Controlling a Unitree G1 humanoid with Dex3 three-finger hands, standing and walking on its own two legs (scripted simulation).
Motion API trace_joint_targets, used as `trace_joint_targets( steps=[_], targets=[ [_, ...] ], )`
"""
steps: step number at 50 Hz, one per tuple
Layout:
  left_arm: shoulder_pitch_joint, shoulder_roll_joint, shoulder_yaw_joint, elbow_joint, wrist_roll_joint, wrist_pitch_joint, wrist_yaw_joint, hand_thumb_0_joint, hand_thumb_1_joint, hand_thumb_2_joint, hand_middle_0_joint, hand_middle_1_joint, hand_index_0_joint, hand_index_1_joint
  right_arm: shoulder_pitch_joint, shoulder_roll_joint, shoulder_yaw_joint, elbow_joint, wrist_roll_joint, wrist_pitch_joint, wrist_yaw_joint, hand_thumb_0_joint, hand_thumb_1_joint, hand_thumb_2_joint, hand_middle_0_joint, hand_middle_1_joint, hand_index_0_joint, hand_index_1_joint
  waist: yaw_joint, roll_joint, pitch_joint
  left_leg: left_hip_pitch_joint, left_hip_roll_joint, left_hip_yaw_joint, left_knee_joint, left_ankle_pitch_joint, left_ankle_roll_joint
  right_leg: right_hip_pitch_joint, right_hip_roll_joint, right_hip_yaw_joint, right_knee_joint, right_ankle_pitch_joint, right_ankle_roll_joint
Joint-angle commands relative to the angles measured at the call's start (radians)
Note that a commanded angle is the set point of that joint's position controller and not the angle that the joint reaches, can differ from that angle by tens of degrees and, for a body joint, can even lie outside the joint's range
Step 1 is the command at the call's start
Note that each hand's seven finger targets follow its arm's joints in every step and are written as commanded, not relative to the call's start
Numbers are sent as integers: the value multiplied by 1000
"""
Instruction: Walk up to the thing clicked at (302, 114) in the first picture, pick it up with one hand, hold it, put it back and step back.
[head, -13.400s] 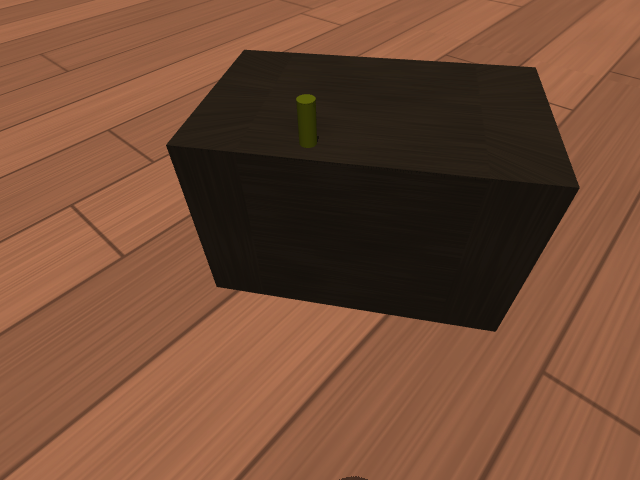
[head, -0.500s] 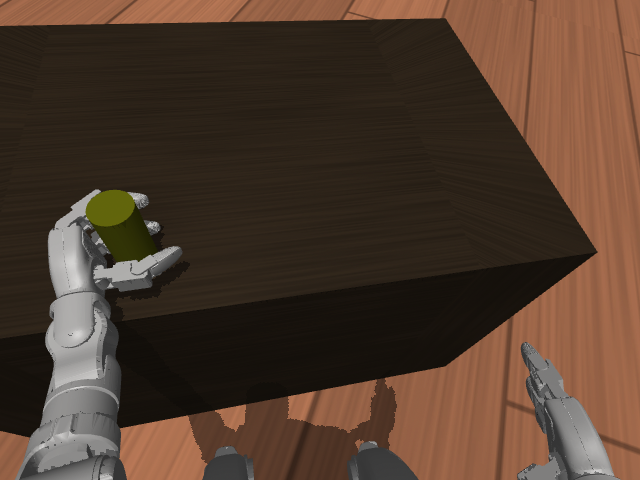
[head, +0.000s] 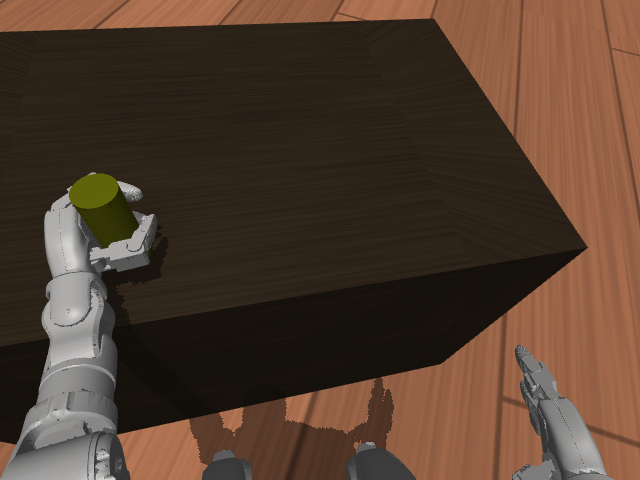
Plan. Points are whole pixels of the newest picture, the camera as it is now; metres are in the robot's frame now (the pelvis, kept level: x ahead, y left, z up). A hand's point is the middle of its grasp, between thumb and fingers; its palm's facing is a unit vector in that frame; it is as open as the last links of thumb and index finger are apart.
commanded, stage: settle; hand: left
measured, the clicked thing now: (114, 225) +0.45 +0.21 +0.05
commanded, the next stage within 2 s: lift in 0.70 s
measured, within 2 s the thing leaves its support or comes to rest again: neither
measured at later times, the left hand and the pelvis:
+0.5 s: hand (112, 199) +0.46 +0.20 +0.08, palm faces +0.17 -0.99 +0.00, open 6.5 cm; pelvis +0.01 +0.00 +0.02, yaw +0 degrees
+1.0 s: hand (106, 187) +0.45 +0.20 +0.11, palm faces +0.16 -0.99 -0.01, open 6.5 cm; pelvis +0.01 +0.00 +0.03, yaw +0 degrees
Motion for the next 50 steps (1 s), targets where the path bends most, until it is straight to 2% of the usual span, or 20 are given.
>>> trace_joint_targets(
  steps=[1, 2, 4, 7, 9, 13, 16, 18, 20, 23, 25, 28, 30, 31, 35, 39, 41, 44, 46, 50],
  targets=[
    [-391, 204, 4, -257, -15, -56, 5, 0, 580, 1372, -1373, -1414, -1364, -1437, 44, -147, -104, -169, 8, -44, -20, 0, 543, -54, 49, 50, 49, 50, 13, 156, -446, 452, -28, 13, -160, 319, 26, 145, 34, -42, -160, 352, -44],
    [-397, 211, 9, -229, -19, -46, 3, 0, 572, 1355, -1371, -1406, -1361, -1428, 51, -154, -113, -140, 9, -40, -23, 0, 541, -54, 49, 50, 49, 50, 4, 160, -414, 448, -29, 15, -165, 312, 26, 142, 33, -42, -165, 351, -43],
    [-414, 225, 3, -271, -13, -34, -3, 0, 593, 1359, -1361, -1397, -1352, -1419, 44, -130, -81, -143, 11, -39, -19, 0, 553, -51, 49, 50, 49, 50, 16, 154, -414, 445, -32, 22, -169, 310, 31, 152, 30, -35, -178, 361, -38],
    [-407, 185, -17, -218, -25, -9, -11, 0, 567, 1358, -1377, -1411, -1371, -1432, 19, -143, -96, -166, 14, -41, -22, 0, 548, -52, 49, 50, 49, 50, 3, 120, -411, 453, -32, 24, -174, 330, 36, 171, 29, -34, -190, 388, -34],
    [-402, 205, 1, -205, -27, 0, -10, 0, 588, 1367, -1365, -1406, -1358, -1426, 23, -145, -97, -130, 16, -41, -22, 0, 558, -50, 49, 50, 49, 50, 22, 140, -376, 456, -30, 21, -192, 328, 29, 165, 30, -40, -193, 368, -41],
    [-443, 217, -1, -267, -31, 0, -16, 0, 594, 1373, -1359, -1403, -1353, -1424, 27, -141, -98, -123, 16, -41, -22, 0, 558, -50, 49, 50, 49, 50, 19, 132, -435, 497, -29, 23, -193, 363, 34, 195, 29, -38, -203, 406, -37],
    [-434, 210, -3, -242, -37, 5, -17, 0, 586, 1392, -1369, -1424, -1363, -1444, 18, -135, -85, -125, 19, -43, -22, 0, 559, -50, 49, 50, 49, 50, 27, 116, -430, 498, -29, 22, -202, 369, 35, 219, 27, -37, -211, 411, -38],
    [-463, 244, 12, -278, -35, 0, -15, 0, 571, 1390, -1381, -1428, -1374, -1449, 17, -127, -82, -91, 20, -39, -23, 0, 555, -51, 49, 50, 49, 50, 41, 149, -435, 502, -31, 23, -206, 382, 32, 224, 25, -36, -209, 417, -39],
    [-436, 225, 6, -240, -37, 11, -13, 0, 559, 1404, -1383, -1437, -1376, -1460, -1, -157, -115, -111, 21, -40, -28, 0, 557, -51, 49, 50, 49, 50, 30, 115, -425, 507, -29, 22, -218, 362, 34, 232, 27, -37, -221, 405, -38],
    [-455, 238, 15, -267, -37, 12, -8, 0, 575, 1406, -1369, -1431, -1365, -1452, -2, -138, -94, -100, 23, -40, -28, 0, 565, -49, 49, 50, 49, 50, 41, 113, -410, 504, -33, 28, -234, 323, 34, 238, 27, -34, -240, 377, -37],
    [-451, 241, 15, -259, -35, 19, -9, 0, 595, 1402, -1373, -1428, -1368, -1448, 6, -157, -120, -52, 22, -37, -31, 0, 561, -50, 49, 50, 49, 50, 43, 144, -405, 522, -31, 26, -237, 349, 30, 222, 27, -35, -236, 385, -41],
    [-451, 207, -11, -253, -40, 27, -15, 0, 590, 1423, -1384, -1449, -1381, -1469, -8, -140, -97, -82, 24, -43, -31, 0, 562, -50, 49, 50, 49, 50, 30, 114, -429, 538, -29, 27, -234, 385, 35, 246, 26, -35, -244, 425, -37],
    [-457, 213, -11, -246, -38, 31, -17, 0, 581, 1415, -1388, -1447, -1385, -1466, -9, -123, -81, -53, 25, -43, -29, 0, 560, -49, 49, 50, 49, 50, 38, 130, -411, 536, -28, 26, -240, 394, 33, 240, 26, -37, -244, 422, -40],
    [-450, 226, 1, -245, -41, 33, -18, 0, 565, 1430, -1383, -1455, -1380, -1475, -16, -150, -110, -40, 25, -43, -33, 0, 566, -49, 49, 50, 49, 50, 42, 126, -413, 548, -27, 25, -242, 402, 31, 239, 26, -38, -243, 424, -41],
    [-497, 245, 6, -288, -41, 34, -14, 0, 587, 1432, -1389, -1452, -1385, -1474, -18, -135, -96, -40, 26, -45, -33, 0, 569, -48, 49, 50, 49, 50, 47, 136, -417, 553, -29, 25, -252, 389, 30, 252, 26, -39, -251, 415, -41],
    [-456, 228, 0, -253, -50, 48, -19, 0, 594, 1430, -1378, -1453, -1378, -1471, -25, -149, -108, -35, 28, -48, -37, 0, 568, -48, 49, 50, 49, 50, 36, 92, -427, 551, -33, 36, -249, 391, 42, 281, 24, -30, -270, 452, -31],
    [-459, 230, -4, -252, -43, 56, -20, 0, 626, 1381, -1364, -1445, -1379, -1445, -10, -128, -88, -8, 29, -45, -35, 0, 566, -47, 49, 49, 49, 49, 44, 96, -412, 536, -37, 40, -252, 394, 43, 290, 21, -26, -273, 466, -30],
    [-449, 224, -13, -284, -45, 65, -21, 0, 643, 1378, -1354, -1437, -1372, -1435, -43, -165, -127, -49, 33, -48, -40, 0, 574, -45, 49, 50, 49, 50, 44, 109, -425, 577, -35, 39, -271, 385, 37, 289, 23, -31, -284, 437, -35],
    [-440, 209, -14, -306, -51, 70, -17, 0, 666, 1377, -1352, -1434, -1371, -1430, -36, -152, -114, -33, 35, -49, -38, 0, 577, -44, 49, 49, 49, 49, 62, 121, -402, 584, -33, 31, -289, 371, 28, 283, 26, -39, -286, 403, -41],
    [-420, 205, -19, -362, -59, 86, -13, 0, 684, 1370, -1355, -1434, -1376, -1427, -28, -145, -113, -47, 42, -49, -46, 0, 575, -44, 49, 50, 49, 50, 66, 95, -414, 586, -37, 40, -295, 382, 35, 336, 24, -34, -301, 439, -34]
  ],
)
